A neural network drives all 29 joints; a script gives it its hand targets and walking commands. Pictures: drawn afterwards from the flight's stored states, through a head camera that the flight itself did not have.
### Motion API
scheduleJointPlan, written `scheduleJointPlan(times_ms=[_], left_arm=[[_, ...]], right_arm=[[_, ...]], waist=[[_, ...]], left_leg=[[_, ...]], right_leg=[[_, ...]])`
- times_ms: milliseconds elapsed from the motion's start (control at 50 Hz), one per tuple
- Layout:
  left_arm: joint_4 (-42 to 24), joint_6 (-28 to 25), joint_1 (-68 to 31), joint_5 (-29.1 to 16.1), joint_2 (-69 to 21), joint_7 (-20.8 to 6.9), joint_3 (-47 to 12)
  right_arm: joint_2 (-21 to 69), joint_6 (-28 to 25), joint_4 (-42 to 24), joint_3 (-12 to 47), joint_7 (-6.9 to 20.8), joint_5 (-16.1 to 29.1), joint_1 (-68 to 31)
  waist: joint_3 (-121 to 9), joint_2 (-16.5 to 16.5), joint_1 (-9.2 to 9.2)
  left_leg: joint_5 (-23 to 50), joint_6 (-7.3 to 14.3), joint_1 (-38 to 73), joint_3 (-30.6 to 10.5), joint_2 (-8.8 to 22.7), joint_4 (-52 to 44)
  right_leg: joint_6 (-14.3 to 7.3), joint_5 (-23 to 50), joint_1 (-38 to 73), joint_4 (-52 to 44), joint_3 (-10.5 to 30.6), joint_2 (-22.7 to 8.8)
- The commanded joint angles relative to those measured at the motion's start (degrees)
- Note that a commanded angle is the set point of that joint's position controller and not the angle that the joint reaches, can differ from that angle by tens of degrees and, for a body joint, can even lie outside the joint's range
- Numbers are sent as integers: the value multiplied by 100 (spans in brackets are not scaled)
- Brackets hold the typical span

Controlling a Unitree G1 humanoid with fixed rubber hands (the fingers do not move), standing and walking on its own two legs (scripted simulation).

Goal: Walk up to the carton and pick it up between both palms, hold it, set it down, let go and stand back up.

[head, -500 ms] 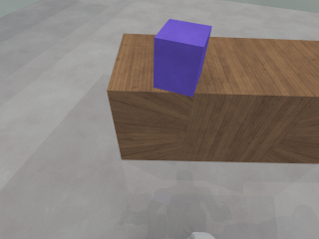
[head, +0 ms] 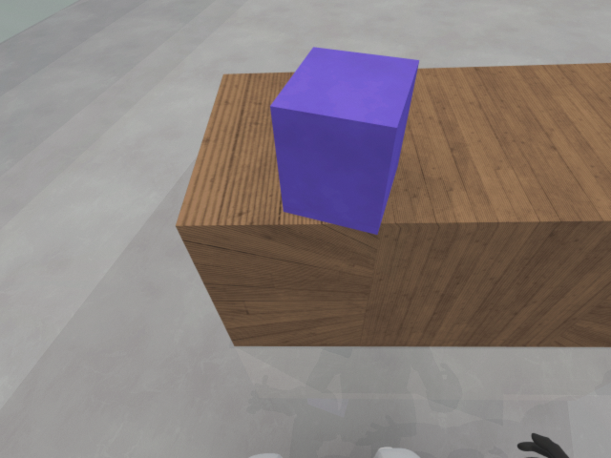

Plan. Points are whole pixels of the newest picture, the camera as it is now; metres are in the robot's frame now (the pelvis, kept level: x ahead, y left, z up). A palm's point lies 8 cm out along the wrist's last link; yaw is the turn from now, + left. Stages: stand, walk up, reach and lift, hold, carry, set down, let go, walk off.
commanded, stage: walk up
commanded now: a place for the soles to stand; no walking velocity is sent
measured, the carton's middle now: (345, 142) +0.65 -0.07 +0.02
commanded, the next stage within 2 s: none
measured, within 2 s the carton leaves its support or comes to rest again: neither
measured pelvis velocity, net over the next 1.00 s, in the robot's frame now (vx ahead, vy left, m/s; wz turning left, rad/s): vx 0.16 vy -0.01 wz -0.01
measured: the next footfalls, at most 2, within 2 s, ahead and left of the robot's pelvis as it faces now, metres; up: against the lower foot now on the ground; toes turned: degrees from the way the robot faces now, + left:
left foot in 0.18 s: +0.19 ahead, +0.12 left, +0.00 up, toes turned +0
right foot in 0.54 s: +0.25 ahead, -0.18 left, +0.00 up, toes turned -2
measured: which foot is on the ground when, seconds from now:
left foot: up 0.00-0.16, down 0.18-1.00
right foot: down 0.00-0.18, up 0.20-0.52, down 0.54-1.00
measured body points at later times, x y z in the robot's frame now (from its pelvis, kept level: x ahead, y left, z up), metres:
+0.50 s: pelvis +0.15 +0.01 +0.01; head +0.16 +0.03 +0.46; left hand +0.25 +0.33 -0.09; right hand +0.24 -0.29 -0.07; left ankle +0.15 +0.12 -0.72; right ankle +0.20 -0.14 -0.70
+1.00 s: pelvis +0.16 -0.01 +0.01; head +0.17 -0.02 +0.45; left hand +0.32 +0.30 -0.07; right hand +0.25 -0.32 -0.10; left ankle +0.15 +0.12 -0.72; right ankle +0.20 -0.14 -0.72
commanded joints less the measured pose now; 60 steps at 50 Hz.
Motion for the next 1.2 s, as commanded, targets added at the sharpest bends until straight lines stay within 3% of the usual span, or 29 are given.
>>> scheduleJointPlan(times_ms=[0, 60, 100, 120, 140, 160, 180, 200, 220, 260, 300, 360, 380, 420, 440, 460, 500, 520, 540, 560, 600, 640, 680, 780, 880, 940, 960, 1040, 1180], left_arm=[[-643, -99, 499, 225, 1331, 67, 619], [-864, -71, 199, 248, 1398, 31, 652], [-998, -31, -453, 216, 1295, -18, 594], [-1082, -3, -647, 278, 998, -17, 519], [-1026, -1, -395, 254, 645, 7, 366], [-1085, 4, -190, 224, 336, 46, 309], [-1133, 69, 337, 161, 708, 102, 401], [-983, 136, 518, 135, 1164, 134, 499], [-787, 182, 697, 61, 1286, 109, 553], [-633, 142, 554, 112, 1142, 72, 541], [-552, 143, 451, 108, 955, 69, 508], [-588, 179, 28, 96, 856, 44, 415], [-644, 163, -47, 121, 772, 40, 367], [-625, 144, -141, 45, 879, 28, 381], [-508, 123, 29, 41, 803, 61, 360], [-523, 100, 95, 34, 896, 63, 380], [-520, 30, -2, 95, 1204, 119, 449], [-612, -18, -168, 125, 1480, 132, 488], [-584, -48, -346, 71, 1456, 135, 435], [-586, -56, -351, 53, 1457, 141, 436], [-564, -66, -454, -7, 1299, 137, 356], [-566, -60, -438, -48, 1093, 157, 277], [-475, -32, -386, -88, 1086, 169, 297], [-383, 30, -728, -26, 1128, 161, 315], [-383, 95, -896, -63, 1059, 98, 273], [-396, 81, -1031, -59, 1059, 71, 314], [-354, 95, -1030, -44, 1022, 54, 293], [-266, 46, -1051, -52, 1187, 62, 348], [-183, 49, -1089, -25, 1195, 28, 343]], right_arm=[[-988, -90, -670, -345, 29, -74, 155], [-1033, -44, -706, -439, 74, -76, 214], [-1133, -57, -387, -540, 53, -54, 1130], [-1219, -81, -149, -587, -19, -92, 1720], [-1462, -105, -87, -643, -98, -121, 1928], [-1794, -151, -290, -655, -150, -202, 1662], [-1844, -148, -593, -619, -169, -145, 996], [-1813, -157, -678, -603, -167, -82, 531], [-1778, -147, -675, -574, -200, -33, 264], [-1587, -150, -583, -515, -210, -59, 348], [-1368, -180, -597, -374, -196, -82, 163], [-1325, -146, -676, -304, -209, -19, 153], [-1345, -112, -692, -307, -178, -28, -11], [-1295, -20, -678, -260, -124, 42, -182], [-1350, 30, -725, -283, -88, 52, -390], [-1357, 77, -718, -309, -72, 72, -424], [-1271, 111, -749, -309, -38, 116, -424], [-1077, 101, -721, -252, -45, 116, -260], [-1020, 135, -608, -229, -69, 100, -50], [-1068, 134, -519, -243, -102, 115, -108], [-1181, 44, -415, -245, -123, 67, -93], [-1409, -17, -289, -319, -133, 58, -197], [-1375, -11, -297, -297, -132, 104, -395], [-1231, 98, -139, -238, -130, 89, -364], [-1294, 85, -40, -258, -87, 38, -651], [-1256, 80, -13, -244, -53, 65, -691], [-1304, 63, -15, -240, -56, 62, -734], [-1269, 57, 79, -221, -48, 111, -658], [-1306, 92, 244, -242, -25, 66, -697]], waist=[[-630, -1003, 112], [-351, -1228, 4], [-323, -829, -636], [-565, -625, -956], [-728, -67, -999], [-524, 1077, -785], [-289, 909, -210], [1, 633, -78], [77, 532, 25], [-242, 409, -32], [-335, 394, 11], [-583, 192, -118], [-467, 516, -74], [-352, 664, -149], [-342, 815, 4], [-350, 622, 33], [-556, 303, 105], [-607, -597, -33], [-569, -705, -80], [-568, -721, -53], [-966, -756, -164], [-1207, -423, -46], [-1345, -168, 51], [-1095, -405, 24], [-791, -237, 60], [-734, -311, 14], [-587, -77, 65], [-648, -433, -31], [-330, -367, -18]], left_leg=[[-113, -74, -871, -79, 272, -905], [965, -74, -314, 45, 302, -1893], [2122, -47, 1556, 118, 171, -2730], [2051, -48, 2544, 110, 21, -2800], [1348, -39, 2662, -512, 345, -3298], [-397, 223, 1642, -2805, 1590, -4701], [-1333, 331, 615, -4532, 2203, -5946], [-1881, 234, 165, -4384, 2186, -6159], [-1573, 272, 306, -3588, 1995, -5813], [-40, 211, 721, -2482, 1526, -5384], [2017, 480, 734, -1664, 1403, -5063], [3350, 664, 1137, -1257, 1494, -4542], [3341, 713, 623, -806, 1307, -4386], [3271, 686, 344, -677, 1099, -4086], [3050, 657, 50, -616, 1109, -3930], [2972, 558, 115, -495, 1037, -3646], [2448, 200, -159, -497, 857, -3328], [1762, 1, -242, -202, 454, -2764], [693, -176, 53, -154, 192, -2647], [745, -165, 205, -233, 233, -2874], [1883, -81, 799, -368, 471, -3559], [3314, 62, 1156, -516, 752, -3660], [3873, 96, 1223, -344, 758, -3471], [2944, -6, 848, -255, 629, -3473], [2022, 124, 747, -500, 740, -4038], [1755, 146, 577, -546, 685, -4198], [1657, 162, 457, -572, 721, -4308], [1825, 117, 721, -427, 663, -4133], [895, 134, 551, -469, 565, -4276]], right_leg=[[-1557, 2169, 591, -1352, 1678, -1278], [-1419, -200, -369, -1652, 1789, -1381], [-990, -2009, -1879, -1124, 1382, -1086], [-786, -2044, -2421, -468, 1098, -823], [-603, -1870, -2417, 731, 714, -358], [-312, -1944, -2284, 2428, 201, 417], [-146, -1897, -1995, 2898, 728, 460], [-153, -1516, -1717, 3119, 861, 225], [-146, -1124, -1702, 3053, 750, 123], [-131, -739, -1579, 2577, 712, -51], [4, -639, -1297, 2191, 503, -78], [69, -834, -1010, 1224, 327, -218], [82, -718, -517, 765, 82, -284], [63, -287, -67, 114, -191, -63], [35, 236, 382, -251, -315, -12], [-6, 593, 575, -772, -283, 3], [-193, 1389, 1067, -1013, 555, -414], [-473, 1788, 835, -1225, 1705, -1120], [-1007, 1940, 420, -1381, 2315, -1647], [-1213, 2452, 467, -1262, 2234, -1657], [-864, 3347, 512, -849, 1603, -1260], [-479, 3342, 600, -346, 934, -789], [-383, 3212, 760, -403, 851, -680], [-609, 2936, 720, -605, 1057, -896], [-422, 1364, 284, -913, 917, -677], [-347, 1096, 318, -945, 792, -574], [-330, 1155, 386, -928, 787, -568], [-396, 1151, 260, -1152, 973, -668], [-355, -232, -125, -1494, 1114, -651]])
